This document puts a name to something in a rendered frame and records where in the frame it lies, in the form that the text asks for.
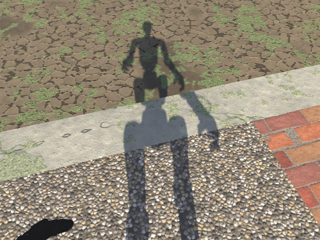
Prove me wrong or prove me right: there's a robot left hand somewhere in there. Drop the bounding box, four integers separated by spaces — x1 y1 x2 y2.
16 218 74 240

